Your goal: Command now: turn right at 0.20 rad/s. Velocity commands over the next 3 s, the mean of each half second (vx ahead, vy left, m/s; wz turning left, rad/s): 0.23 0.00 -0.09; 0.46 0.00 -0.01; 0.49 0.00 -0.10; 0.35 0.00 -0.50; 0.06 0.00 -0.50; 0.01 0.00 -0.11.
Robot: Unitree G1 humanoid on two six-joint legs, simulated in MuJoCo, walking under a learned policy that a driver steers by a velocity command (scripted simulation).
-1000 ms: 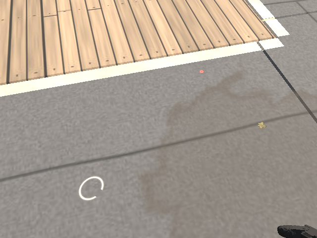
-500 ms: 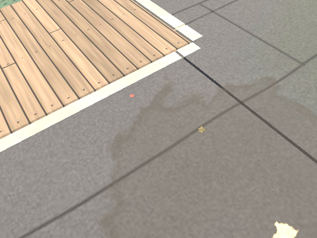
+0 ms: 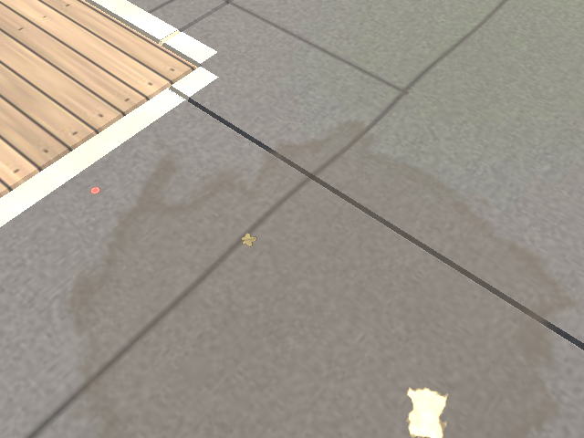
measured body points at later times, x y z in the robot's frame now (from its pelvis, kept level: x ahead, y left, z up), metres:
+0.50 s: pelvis +0.10 +0.02 -0.01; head +0.11 +0.04 +0.44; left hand +0.17 +0.30 -0.13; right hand +0.22 -0.26 -0.10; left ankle +0.10 +0.11 -0.74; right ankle +0.02 -0.13 -0.69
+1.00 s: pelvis +0.37 -0.02 -0.02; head +0.41 -0.02 +0.43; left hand +0.58 +0.22 -0.10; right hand +0.36 -0.30 -0.15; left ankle +0.17 +0.11 -0.65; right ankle +0.46 -0.11 -0.74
